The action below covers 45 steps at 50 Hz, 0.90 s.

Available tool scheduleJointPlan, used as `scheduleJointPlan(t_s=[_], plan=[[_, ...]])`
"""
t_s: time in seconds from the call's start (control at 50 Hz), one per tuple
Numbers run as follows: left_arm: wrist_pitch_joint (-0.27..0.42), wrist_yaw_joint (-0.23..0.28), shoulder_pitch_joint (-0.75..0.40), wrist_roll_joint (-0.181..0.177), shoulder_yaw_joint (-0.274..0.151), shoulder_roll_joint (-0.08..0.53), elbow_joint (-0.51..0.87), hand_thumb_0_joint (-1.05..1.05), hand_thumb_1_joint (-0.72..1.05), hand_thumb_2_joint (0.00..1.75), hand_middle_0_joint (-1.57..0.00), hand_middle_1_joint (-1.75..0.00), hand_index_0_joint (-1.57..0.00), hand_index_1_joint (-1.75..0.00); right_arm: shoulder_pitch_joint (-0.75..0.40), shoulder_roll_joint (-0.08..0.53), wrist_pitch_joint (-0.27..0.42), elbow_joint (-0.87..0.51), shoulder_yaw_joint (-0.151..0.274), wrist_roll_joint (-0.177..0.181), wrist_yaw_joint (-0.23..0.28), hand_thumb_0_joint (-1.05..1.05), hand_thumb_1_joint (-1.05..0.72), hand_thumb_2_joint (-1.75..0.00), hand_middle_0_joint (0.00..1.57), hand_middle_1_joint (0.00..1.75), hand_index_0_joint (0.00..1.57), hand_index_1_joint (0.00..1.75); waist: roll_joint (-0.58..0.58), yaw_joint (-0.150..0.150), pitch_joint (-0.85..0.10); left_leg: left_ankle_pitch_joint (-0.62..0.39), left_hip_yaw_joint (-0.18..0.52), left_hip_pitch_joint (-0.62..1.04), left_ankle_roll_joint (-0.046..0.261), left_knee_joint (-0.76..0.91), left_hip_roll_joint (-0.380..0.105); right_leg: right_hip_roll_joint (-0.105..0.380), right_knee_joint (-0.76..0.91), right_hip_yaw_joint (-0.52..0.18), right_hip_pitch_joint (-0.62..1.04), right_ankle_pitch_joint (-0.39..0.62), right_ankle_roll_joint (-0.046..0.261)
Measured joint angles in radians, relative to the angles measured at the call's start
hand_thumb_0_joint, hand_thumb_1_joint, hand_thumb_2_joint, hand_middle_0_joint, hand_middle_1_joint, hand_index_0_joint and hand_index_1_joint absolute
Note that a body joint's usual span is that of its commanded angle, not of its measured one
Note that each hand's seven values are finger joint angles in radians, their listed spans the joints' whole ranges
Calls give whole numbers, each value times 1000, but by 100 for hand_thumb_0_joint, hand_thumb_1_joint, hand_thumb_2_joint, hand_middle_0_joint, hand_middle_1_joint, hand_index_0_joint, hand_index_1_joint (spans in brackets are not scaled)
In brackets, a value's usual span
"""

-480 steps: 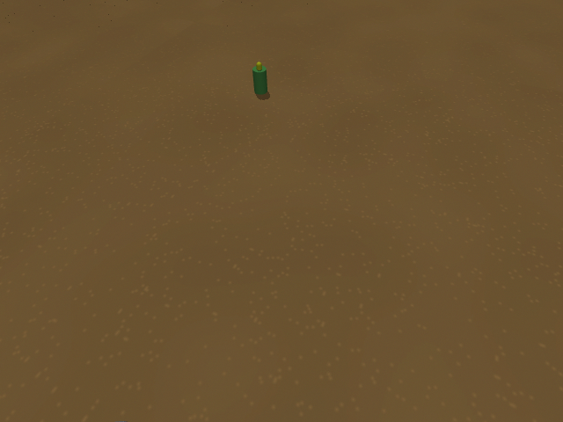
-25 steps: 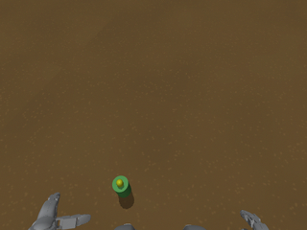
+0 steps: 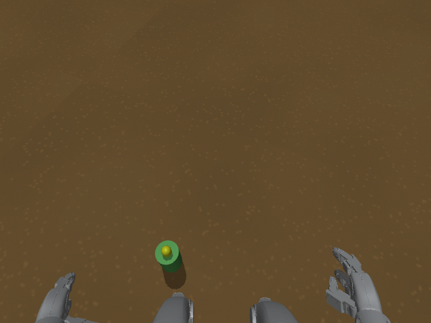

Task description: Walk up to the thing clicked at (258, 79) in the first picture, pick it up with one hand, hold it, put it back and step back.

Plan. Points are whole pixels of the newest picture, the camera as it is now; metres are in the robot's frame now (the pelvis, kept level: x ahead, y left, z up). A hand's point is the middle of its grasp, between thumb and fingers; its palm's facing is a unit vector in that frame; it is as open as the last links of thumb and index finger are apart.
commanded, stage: go down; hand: left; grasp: from the side
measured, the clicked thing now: (168, 255) +0.36 +0.19 -0.61
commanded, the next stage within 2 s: none
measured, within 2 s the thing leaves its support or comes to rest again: neither
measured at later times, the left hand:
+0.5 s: hand (84, 316) +0.14 +0.28 -0.15, palm faces +0.12 -0.95 -0.29, open 17.3 cm
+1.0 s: hand (87, 272) +0.24 +0.33 -0.24, palm faces +0.11 -0.98 -0.19, open 17.1 cm
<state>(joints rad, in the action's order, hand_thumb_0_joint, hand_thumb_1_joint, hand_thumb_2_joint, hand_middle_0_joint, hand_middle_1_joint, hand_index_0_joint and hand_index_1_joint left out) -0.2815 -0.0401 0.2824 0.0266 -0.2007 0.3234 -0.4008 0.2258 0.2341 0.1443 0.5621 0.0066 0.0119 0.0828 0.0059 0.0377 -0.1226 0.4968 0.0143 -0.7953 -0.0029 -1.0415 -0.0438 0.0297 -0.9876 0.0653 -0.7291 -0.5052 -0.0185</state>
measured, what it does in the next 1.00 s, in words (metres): lowers itself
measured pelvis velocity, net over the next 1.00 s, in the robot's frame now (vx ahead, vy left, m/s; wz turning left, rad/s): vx -0.07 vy -0.01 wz -0.05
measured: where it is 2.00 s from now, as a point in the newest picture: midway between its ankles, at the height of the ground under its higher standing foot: outside the picture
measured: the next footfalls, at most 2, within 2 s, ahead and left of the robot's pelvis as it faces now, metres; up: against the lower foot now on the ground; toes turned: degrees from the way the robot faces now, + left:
none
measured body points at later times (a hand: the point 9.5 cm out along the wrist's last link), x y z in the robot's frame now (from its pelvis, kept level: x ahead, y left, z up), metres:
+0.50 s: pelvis -0.03 +0.00 -0.05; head +0.08 +0.02 +0.39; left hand +0.14 +0.33 -0.13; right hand +0.14 -0.26 -0.13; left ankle +0.00 +0.12 -0.67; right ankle -0.01 -0.13 -0.67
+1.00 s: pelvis -0.07 -0.01 -0.18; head +0.11 +0.02 +0.23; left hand +0.23 +0.38 -0.23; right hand +0.09 -0.27 -0.29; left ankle +0.00 +0.12 -0.67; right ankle -0.02 -0.13 -0.67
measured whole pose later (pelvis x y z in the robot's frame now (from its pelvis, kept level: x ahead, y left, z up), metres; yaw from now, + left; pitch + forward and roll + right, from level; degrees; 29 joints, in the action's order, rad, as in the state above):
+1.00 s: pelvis -0.07 -0.01 -0.18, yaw -3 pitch +32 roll -4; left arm 0.34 -0.48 -0.20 -0.15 -0.58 0.57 -0.84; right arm 0.13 0.29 0.19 0.66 -0.01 -0.01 0.05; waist -0.01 0.03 -0.18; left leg 0.65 0.06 -1.70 -0.01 -1.80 -0.06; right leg 0.03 -1.76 0.07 -1.63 -0.68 0.00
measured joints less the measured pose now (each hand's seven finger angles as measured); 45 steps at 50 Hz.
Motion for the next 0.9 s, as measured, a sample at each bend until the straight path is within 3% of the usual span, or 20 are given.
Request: scheduleJointPlan(t_s=[0.18,0.4,0.5,0.7,0.9], plan=[[-10,-8,46,-19,-16,6,86,-1,-58,6,-8,-8,-8,-9,7,-13,17,-23,-10,-7,10,1,-84,-89,20,30,21,30,5,4,-15,28,12,-88,-1,-83,-3,-1,-77,8,-81,-28,1],[62,-35,57,-50,-62,17,93,-1,-54,8,-7,-7,-7,-8,12,-11,34,-25,-4,-9,7,1,-88,-90,20,30,21,30,6,5,-18,48,19,-196,-2,-177,-6,-3,-174,9,-190,-51,5],[155,-80,-10,-71,-104,44,-4,-1,-52,9,-7,-7,-6,-8,-1,5,60,-16,-1,-10,2,1,-89,-90,20,30,21,30,-1,1,-21,59,21,-287,-2,-245,-4,0,-251,8,-283,-68,7],[442,-257,-271,-121,-224,145,-223,-1,-55,9,-7,-9,-7,-10,-61,52,79,29,3,-12,-16,1,-90,-90,20,30,21,30,-24,-4,-59,123,25,-611,-6,-517,-3,6,-542,-3,-614,-144,14],[562,-383,-417,-159,-339,212,-370,-1,-51,11,-6,-10,-6,-11,-91,50,47,74,-10,-17,-36,1,-90,-90,20,30,21,30,-15,-10,-55,148,38,-820,-6,-683,-13,-3,-704,-1,-823,-167,18]])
